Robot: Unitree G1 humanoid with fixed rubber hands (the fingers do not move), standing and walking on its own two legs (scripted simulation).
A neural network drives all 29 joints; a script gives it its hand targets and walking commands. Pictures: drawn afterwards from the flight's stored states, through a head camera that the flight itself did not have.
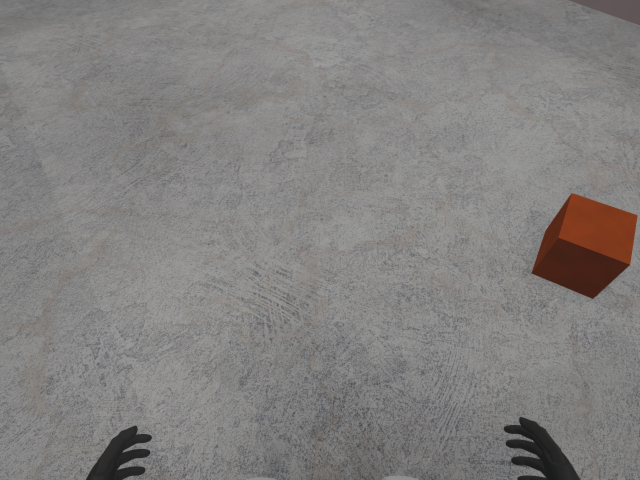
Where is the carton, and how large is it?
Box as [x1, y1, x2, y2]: [532, 193, 637, 298]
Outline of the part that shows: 571,193 545,231 532,273 593,298 629,264 637,215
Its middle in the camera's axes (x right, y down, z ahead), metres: +0.92 +0.02 +1.37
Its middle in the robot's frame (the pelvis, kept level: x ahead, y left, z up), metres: +0.90 -0.90 -0.64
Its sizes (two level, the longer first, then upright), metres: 0.234 0.208 0.213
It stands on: the floor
